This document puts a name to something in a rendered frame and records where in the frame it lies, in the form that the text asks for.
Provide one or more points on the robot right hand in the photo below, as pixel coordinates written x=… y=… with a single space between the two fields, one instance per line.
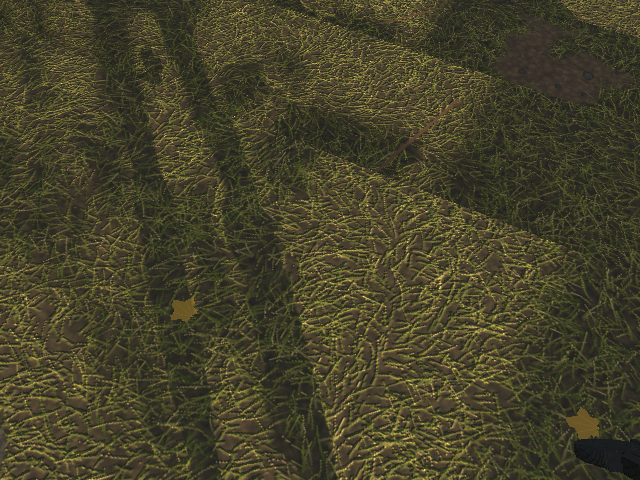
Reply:
x=616 y=455

